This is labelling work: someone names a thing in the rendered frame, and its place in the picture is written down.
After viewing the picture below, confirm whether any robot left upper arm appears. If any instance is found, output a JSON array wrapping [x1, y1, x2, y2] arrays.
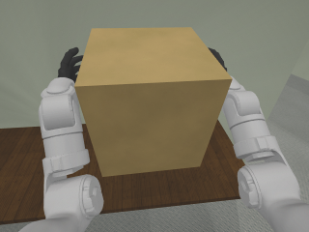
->
[[18, 174, 104, 232]]

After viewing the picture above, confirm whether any left robot forearm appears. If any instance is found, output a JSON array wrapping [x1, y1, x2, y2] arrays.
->
[[38, 77, 90, 215]]

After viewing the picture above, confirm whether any left robot hand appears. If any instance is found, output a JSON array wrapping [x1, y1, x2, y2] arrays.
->
[[58, 47, 84, 83]]

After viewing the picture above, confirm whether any robot right upper arm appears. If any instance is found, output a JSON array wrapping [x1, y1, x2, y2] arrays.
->
[[238, 160, 309, 232]]

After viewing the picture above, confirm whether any table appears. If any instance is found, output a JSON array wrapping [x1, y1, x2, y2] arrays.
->
[[0, 119, 245, 225]]

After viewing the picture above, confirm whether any carton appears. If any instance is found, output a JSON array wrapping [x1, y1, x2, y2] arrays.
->
[[74, 27, 233, 177]]

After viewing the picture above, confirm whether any right robot forearm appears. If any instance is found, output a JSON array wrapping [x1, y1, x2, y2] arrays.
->
[[221, 76, 300, 197]]

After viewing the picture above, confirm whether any right robot hand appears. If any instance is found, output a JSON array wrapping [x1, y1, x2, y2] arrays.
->
[[208, 47, 227, 71]]

